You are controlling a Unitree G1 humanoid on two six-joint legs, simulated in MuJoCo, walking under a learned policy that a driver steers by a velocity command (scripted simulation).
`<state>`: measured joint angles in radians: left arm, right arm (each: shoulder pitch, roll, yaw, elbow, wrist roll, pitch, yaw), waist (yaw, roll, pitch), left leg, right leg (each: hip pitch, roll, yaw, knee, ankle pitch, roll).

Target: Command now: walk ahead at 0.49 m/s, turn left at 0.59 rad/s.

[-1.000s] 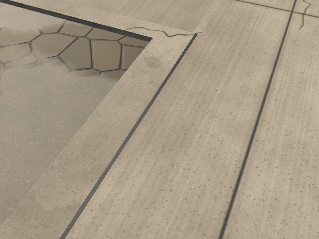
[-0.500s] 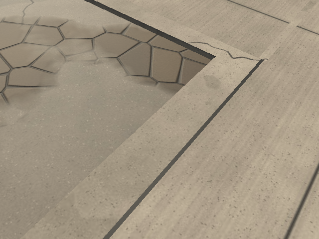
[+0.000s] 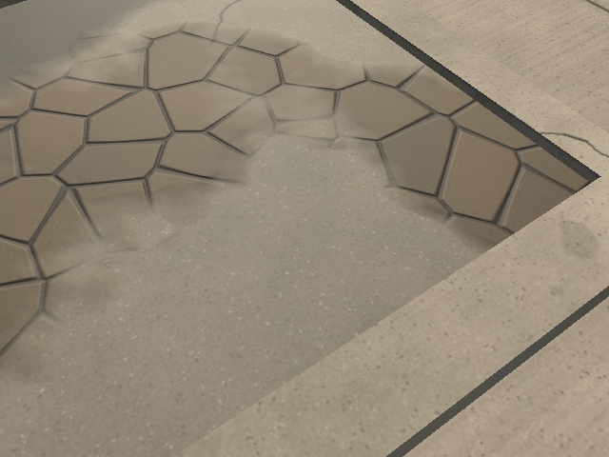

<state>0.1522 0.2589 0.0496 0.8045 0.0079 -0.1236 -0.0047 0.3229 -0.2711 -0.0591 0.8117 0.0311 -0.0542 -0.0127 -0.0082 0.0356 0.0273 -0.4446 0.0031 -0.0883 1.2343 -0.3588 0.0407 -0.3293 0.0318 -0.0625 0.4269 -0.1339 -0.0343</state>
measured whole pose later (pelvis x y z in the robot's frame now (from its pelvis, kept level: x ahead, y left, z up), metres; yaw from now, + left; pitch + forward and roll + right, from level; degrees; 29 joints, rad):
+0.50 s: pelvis +0.26 +0.09 +0.00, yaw +5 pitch +2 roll -1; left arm 0.30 0.29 0.05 0.92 -0.04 -0.08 -0.01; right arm 0.19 -0.24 -0.05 0.68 0.00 -0.08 0.03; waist 0.02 -0.02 0.03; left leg -0.37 0.02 0.09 0.53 -0.19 0.04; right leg -0.42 -0.07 0.04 1.18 -0.39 -0.02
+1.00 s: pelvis +0.52 +0.03 -0.02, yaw -12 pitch +2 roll +1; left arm 0.13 0.28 0.08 0.74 -0.03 -0.06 -0.05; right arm 0.26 -0.28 -0.08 0.82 0.03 -0.10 -0.01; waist -0.01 0.00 0.07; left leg -0.23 0.06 0.04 1.14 -0.48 0.00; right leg -0.48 0.05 -0.05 0.65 -0.20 -0.11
